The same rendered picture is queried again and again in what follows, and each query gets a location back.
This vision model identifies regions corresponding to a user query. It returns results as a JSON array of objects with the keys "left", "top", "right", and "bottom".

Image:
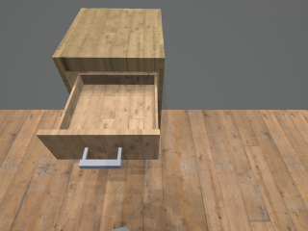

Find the handle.
[{"left": 79, "top": 147, "right": 122, "bottom": 169}]

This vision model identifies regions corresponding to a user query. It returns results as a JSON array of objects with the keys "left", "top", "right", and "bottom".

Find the cabinet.
[{"left": 52, "top": 8, "right": 165, "bottom": 160}]

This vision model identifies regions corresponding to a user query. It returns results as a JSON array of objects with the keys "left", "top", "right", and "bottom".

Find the drawer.
[{"left": 37, "top": 73, "right": 160, "bottom": 160}]

